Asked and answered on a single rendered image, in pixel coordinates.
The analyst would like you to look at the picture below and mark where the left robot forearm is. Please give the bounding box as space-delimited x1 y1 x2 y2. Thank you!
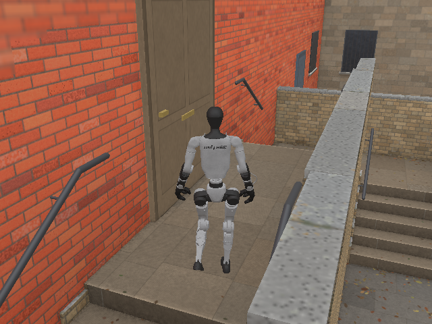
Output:
176 163 190 189

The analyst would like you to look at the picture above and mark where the right robot hand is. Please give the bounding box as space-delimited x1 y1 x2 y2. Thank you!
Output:
240 189 255 204

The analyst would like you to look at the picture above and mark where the right robot forearm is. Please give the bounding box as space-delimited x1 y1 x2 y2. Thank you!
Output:
240 163 254 191

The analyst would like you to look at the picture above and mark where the left robot shin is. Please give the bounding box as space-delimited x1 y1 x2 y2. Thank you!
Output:
196 219 207 263

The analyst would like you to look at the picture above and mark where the robot left foot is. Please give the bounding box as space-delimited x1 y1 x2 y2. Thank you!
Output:
193 261 204 271

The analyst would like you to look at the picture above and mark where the left robot hand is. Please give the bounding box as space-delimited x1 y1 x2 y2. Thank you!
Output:
175 187 191 200

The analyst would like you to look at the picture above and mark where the left robot upper arm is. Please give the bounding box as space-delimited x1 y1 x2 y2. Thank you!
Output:
183 136 201 173

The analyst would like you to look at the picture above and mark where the right robot upper arm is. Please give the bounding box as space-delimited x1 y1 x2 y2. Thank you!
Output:
229 136 248 173

